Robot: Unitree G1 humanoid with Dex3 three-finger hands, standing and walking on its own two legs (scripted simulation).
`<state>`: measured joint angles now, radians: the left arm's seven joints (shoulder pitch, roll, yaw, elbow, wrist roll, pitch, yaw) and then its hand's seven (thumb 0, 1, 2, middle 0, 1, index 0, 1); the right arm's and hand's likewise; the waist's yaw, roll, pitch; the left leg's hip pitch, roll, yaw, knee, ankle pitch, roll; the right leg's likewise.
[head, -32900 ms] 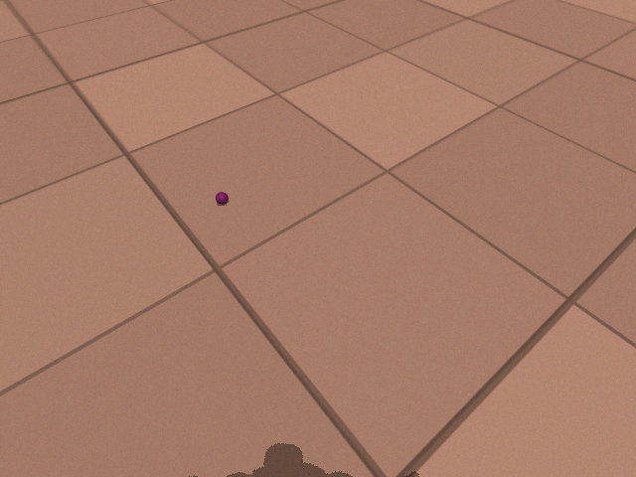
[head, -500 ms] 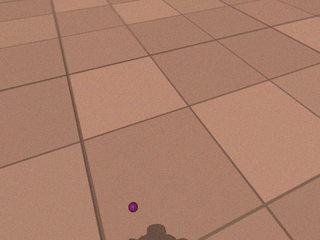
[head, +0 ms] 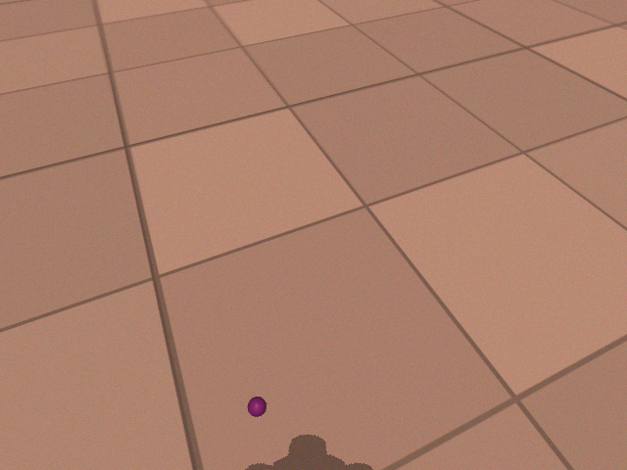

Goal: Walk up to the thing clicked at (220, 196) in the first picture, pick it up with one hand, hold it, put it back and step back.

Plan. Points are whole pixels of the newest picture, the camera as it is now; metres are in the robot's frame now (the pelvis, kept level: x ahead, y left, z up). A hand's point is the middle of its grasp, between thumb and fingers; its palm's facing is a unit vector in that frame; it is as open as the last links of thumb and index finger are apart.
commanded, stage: stand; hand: left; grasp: from above
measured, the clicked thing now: (256, 406) +0.42 +0.20 -0.75
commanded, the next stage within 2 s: step back in 0.90 s
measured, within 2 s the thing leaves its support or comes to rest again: neither
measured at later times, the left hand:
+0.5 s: hand out of the picture +0.08 +0.24 -0.16, palm faces +0.00 -0.94 -0.34, open 7.3 cm
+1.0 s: hand out of the picture +0.08 +0.25 -0.16, palm faces +0.02 -0.94 -0.35, open 7.3 cm
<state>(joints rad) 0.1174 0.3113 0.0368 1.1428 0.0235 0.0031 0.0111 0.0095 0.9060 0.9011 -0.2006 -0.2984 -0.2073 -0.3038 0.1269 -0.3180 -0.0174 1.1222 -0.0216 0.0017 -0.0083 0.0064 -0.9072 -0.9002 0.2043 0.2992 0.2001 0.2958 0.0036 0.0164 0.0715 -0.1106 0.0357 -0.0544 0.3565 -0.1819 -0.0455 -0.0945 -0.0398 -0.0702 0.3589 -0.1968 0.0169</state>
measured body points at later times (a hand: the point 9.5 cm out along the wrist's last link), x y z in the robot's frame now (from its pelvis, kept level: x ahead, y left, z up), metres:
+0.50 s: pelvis +0.01 -0.01 +0.00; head +0.01 -0.01 +0.45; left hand +0.08 +0.29 -0.13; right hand +0.08 -0.30 -0.14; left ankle +0.01 +0.15 -0.75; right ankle +0.00 -0.13 -0.75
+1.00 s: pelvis +0.00 +0.00 +0.00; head +0.04 -0.01 +0.44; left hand +0.08 +0.30 -0.13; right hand +0.08 -0.31 -0.14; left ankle +0.01 +0.15 -0.74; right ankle +0.00 -0.13 -0.75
